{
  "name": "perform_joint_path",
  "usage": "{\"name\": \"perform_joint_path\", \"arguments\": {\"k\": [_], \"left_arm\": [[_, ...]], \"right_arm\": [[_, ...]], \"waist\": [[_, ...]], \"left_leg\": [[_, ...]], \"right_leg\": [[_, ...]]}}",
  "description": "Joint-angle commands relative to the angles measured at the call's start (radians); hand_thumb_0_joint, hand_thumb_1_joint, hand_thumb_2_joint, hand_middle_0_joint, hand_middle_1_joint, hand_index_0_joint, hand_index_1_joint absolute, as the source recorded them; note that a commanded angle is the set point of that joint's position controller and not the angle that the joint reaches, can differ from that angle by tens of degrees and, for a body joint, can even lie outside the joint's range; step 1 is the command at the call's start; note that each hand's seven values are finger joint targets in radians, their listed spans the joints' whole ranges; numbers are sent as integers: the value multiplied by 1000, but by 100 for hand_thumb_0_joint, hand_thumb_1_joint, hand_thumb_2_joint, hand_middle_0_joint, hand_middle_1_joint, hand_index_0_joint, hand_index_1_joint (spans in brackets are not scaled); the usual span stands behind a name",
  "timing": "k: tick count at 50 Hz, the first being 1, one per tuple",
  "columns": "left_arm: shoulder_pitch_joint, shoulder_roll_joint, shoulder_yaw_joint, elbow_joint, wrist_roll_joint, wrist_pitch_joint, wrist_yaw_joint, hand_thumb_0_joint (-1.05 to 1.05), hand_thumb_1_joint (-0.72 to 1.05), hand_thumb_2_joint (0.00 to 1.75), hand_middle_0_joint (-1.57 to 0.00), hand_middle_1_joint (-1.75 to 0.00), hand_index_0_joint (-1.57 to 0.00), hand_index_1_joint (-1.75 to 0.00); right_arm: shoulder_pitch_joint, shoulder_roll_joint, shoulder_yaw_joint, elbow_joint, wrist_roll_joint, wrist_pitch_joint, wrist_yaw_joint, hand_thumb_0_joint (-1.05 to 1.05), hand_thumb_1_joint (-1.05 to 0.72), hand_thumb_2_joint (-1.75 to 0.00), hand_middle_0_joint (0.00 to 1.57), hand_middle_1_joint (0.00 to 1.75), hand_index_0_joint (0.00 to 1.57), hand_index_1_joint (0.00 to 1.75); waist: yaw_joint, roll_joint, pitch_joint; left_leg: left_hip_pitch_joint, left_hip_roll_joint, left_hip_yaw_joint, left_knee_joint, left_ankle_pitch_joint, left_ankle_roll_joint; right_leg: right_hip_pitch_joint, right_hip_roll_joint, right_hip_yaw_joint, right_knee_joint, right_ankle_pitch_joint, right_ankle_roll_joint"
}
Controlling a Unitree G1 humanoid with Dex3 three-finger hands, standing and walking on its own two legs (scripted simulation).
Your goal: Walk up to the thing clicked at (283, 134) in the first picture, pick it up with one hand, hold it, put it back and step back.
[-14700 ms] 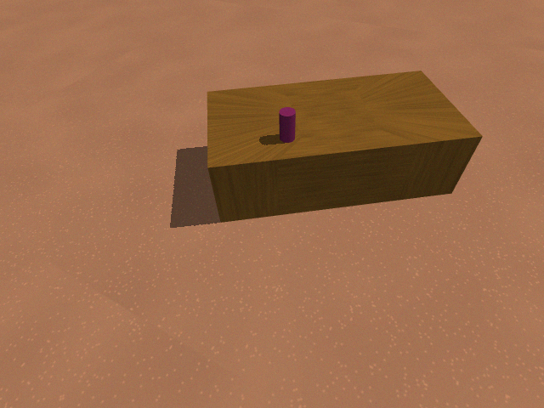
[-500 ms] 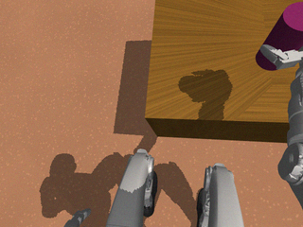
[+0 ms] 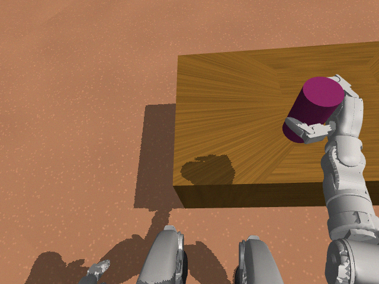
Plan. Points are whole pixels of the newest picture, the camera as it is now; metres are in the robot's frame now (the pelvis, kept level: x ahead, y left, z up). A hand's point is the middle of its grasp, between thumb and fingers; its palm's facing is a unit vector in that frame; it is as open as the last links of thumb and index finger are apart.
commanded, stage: lift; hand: right
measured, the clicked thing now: (309, 113) +0.45 -0.19 +0.05
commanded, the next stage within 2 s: hold in 1.04 s
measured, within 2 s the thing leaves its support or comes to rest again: neither
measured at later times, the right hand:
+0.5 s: hand (326, 111) +0.41 -0.19 +0.11, palm faces +0.20 +0.98 -0.01, open 10.1 cm
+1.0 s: hand (330, 112) +0.39 -0.18 +0.14, palm faces +0.19 +0.98 +0.00, open 10.1 cm
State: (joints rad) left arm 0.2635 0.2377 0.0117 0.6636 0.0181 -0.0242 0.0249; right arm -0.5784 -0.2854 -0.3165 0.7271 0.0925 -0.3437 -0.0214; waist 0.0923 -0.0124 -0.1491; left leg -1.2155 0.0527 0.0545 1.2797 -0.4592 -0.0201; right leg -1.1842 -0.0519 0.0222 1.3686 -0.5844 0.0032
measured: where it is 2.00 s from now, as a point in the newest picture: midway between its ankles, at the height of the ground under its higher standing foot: outside the picture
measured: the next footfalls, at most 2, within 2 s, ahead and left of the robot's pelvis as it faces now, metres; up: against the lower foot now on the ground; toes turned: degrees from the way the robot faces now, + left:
none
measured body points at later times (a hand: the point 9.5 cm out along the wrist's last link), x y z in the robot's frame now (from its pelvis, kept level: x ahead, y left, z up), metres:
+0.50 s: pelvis +0.02 +0.00 +0.06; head +0.10 -0.01 +0.51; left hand +0.13 +0.25 -0.05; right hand +0.39 -0.24 +0.12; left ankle +0.07 +0.14 -0.61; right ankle +0.03 -0.12 -0.61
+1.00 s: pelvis +0.03 +0.00 +0.09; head +0.08 +0.00 +0.53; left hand +0.15 +0.25 -0.03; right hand +0.37 -0.23 +0.14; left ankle +0.07 +0.14 -0.61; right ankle +0.03 -0.12 -0.61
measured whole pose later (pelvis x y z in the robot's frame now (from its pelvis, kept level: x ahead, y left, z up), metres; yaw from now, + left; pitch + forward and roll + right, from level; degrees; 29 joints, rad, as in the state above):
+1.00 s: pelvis +0.03 +0.00 +0.09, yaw +0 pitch +10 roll +1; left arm 0.25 0.22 0.02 0.69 0.01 -0.04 0.03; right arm -0.23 -0.18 -0.18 0.52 0.14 -0.39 -0.01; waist 0.03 -0.01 -0.07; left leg -0.68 0.04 0.05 0.87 -0.36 -0.02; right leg -0.64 -0.05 -0.01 0.93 -0.46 0.01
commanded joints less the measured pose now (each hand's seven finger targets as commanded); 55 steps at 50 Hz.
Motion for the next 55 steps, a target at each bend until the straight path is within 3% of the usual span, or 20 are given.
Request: {"name": "perform_joint_path", "arguments": {"k": [1, 2, 4, 8, 10, 11, 13, 14, 19, 20, 23, 24, 28, 34, 44, 46, 49, 50, 52, 55], "left_arm": [[84, 160, 66, -74, -4, -40, 16, 0, 85, 92, -20, -30, -19, -31], [80, 155, 66, -67, -2, -45, 14, 0, 86, 92, -20, -30, -19, -31], [80, 159, 70, -60, 0, -50, 15, 0, 86, 92, -20, -29, -19, -31], [53, 157, 65, -74, 3, -56, 11, 0, 87, 92, -20, -30, -19, -31], [50, 155, 68, -62, 1, -60, 10, 0, 87, 92, -19, -30, -19, -31], [51, 154, 70, -66, 1, -62, 10, 0, 87, 92, -20, -30, -19, -31], [34, 150, 63, -85, -4, -64, 11, 0, 87, 92, -19, -30, -19, -30], [40, 150, 65, -72, -3, -64, 11, 0, 87, 92, -19, -30, -18, -30], [30, 141, 60, -82, -5, -64, 12, 0, 88, 91, -19, -30, -19, -30], [35, 143, 63, -76, -5, -63, 11, 0, 89, 91, -19, -30, -19, -30], [30, 141, 62, -80, -5, -61, 10, 0, 89, 91, -19, -30, -19, -30], [38, 142, 67, -76, -5, -62, 12, 0, 89, 91, -19, -30, -19, -30], [41, 142, 67, -67, -5, -63, 11, 0, 89, 91, -19, -30, -19, -30], [-2, 122, 54, -95, -10, -64, 12, 0, 89, 90, -19, -30, -19, -30], [5, 123, 59, -88, -9, -58, 13, 0, 90, 90, -19, -30, -19, -30], [-3, 120, 56, -93, -8, -57, 15, 0, 90, 90, -20, -30, -19, -30], [-3, 124, 61, -81, -10, -56, 16, 0, 90, 90, -19, -30, -19, -30], [-20, 113, 51, -94, -12, -57, 16, 0, 90, 89, -19, -30, -20, -30], [-16, 117, 54, -90, -13, -59, 17, 0, 90, 90, -19, -30, -20, -30], [-18, 115, 53, -91, -13, -57, 19, 0, 90, 90, -19, -31, -20, -30]], "right_arm": [[-315, -150, 14, -271, 15, -82, 0, 0, -14, -138, 134, 151, 139, 151], [-289, -117, 33, -257, 18, -86, 1, 0, -12, -137, 133, 151, 138, 151], [-270, -131, 14, -244, 17, -90, -3, 0, -12, -137, 133, 151, 138, 151], [-270, -125, 42, -324, 19, -114, 1, 0, -12, -135, 133, 149, 137, 149], [-184, -67, 70, -262, 26, -108, 8, 0, -12, -134, 131, 148, 136, 148], [-183, -90, 43, -286, 31, -111, 2, 0, -11, -134, 131, 148, 136, 148], [-187, -104, 50, -350, 31, -119, 1, 0, -10, -134, 131, 148, 136, 148], [-155, -80, 62, -310, 30, -115, 2, 0, -12, -134, 132, 148, 136, 148], [-110, -90, 50, -372, 37, -126, -3, 0, -10, -134, 131, 148, 135, 148], [-100, -59, 69, -338, 40, -124, 2, 0, -12, -133, 132, 148, 136, 148], [-78, -72, 64, -362, 38, -129, 4, 0, -12, -132, 131, 146, 135, 146], [-68, -55, 77, -351, 38, -128, 9, 0, -13, -133, 131, 147, 135, 147], [-25, -32, 90, -353, 46, -123, 16, 0, -12, -134, 132, 148, 136, 148], [-3, -37, 78, -403, 58, -127, 11, 0, -11, -133, 130, 147, 134, 147], [45, -29, 93, -446, 53, -128, 7, 0, -12, -132, 130, 146, 134, 146], [47, -3, 122, -465, 56, -127, 12, 0, -14, -132, 130, 145, 134, 145], [67, -29, 96, -437, 56, -115, 13, 0, -13, -132, 130, 146, 134, 146], [46, -21, 112, -478, 61, -121, 12, 0, -13, -132, 130, 146, 135, 146], [92, -1, 123, -442, 61, -115, 14, 0, -13, -131, 129, 145, 133, 145], [71, -33, 106, -489, 61, -116, 14, 0, -14, -132, 130, 146, 134, 146]], "waist": [[10, -44, -395], [11, -45, -384], [5, -41, -356], [-17, -83, -359], [-7, -44, -309], [-17, -22, -329], [-32, -41, -348], [-18, -29, -319], [-42, -25, -305], [-22, -19, -284], [-40, -34, -277], [-25, -5, -276], [-32, -21, -262], [-50, 13, -222], [-58, -20, -244], [-53, -19, -224], [-60, 9, -197], [-62, -11, -186], [-58, 14, -189], [-68, 13, -203]], "left_leg": [[416, -41, -17, -219, 167, 42], [420, -42, -15, -227, 182, 43], [428, -45, -12, -253, 170, 42], [471, -45, -9, -291, 177, 45], [472, -46, -2, -310, 175, 42], [520, -46, -10, -329, 183, 39], [558, -45, -14, -348, 189, 38], [545, -48, -8, -355, 189, 36], [620, -48, -9, -392, 241, 34], [591, -51, -1, -391, 243, 35], [620, -51, -5, -412, 258, 36], [630, -50, -5, -418, 284, 34], [640, -52, -2, -431, 313, 36], [708, -49, -10, -485, 243, 29], [733, -51, -3, -495, 317, 34], [740, -50, -5, -508, 317, 32], [752, -49, -6, -524, 292, 30], [754, -48, -10, -535, 269, 30], [766, -48, -6, -538, 279, 29], [807, -43, -14, -547, 322, 24]], "right_leg": [[269, 30, 5, -287, 200, -16], [291, 28, 8, -299, 219, -15], [317, 30, 8, -329, 211, -15], [407, 32, 6, -387, 224, -4], [409, 31, 12, -405, 220, -4], [399, 31, 4, -409, 222, -9], [439, 34, -3, -432, 230, -7], [448, 34, 0, -440, 230, -7], [484, 36, -7, -475, 286, -6], [508, 31, 3, -484, 298, -2], [533, 31, -2, -502, 318, 1], [541, 30, -3, -502, 340, -2], [589, 27, 1, -525, 397, 6], [553, 34, -17, -559, 288, -10], [644, 29, -11, -586, 388, 2], [651, 30, -17, -591, 380, 0], [619, 32, -18, -605, 348, -6], [626, 34, -22, -611, 320, -7], [631, 34, -20, -617, 329, -7], [641, 39, -29, -612, 364, -11]]}}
